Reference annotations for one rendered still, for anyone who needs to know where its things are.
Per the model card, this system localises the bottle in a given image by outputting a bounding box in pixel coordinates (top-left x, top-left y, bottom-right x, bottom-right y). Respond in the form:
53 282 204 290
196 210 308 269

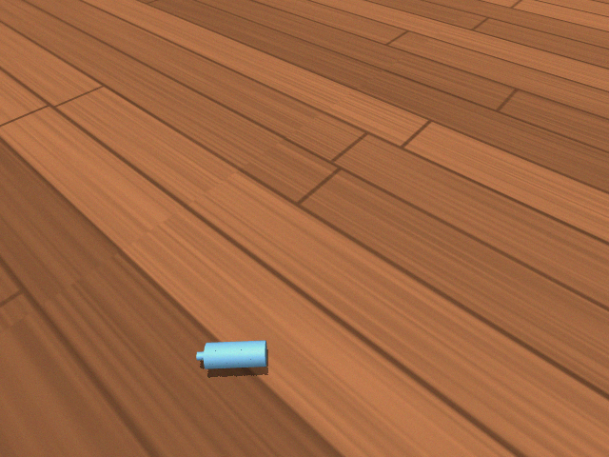
196 340 267 369

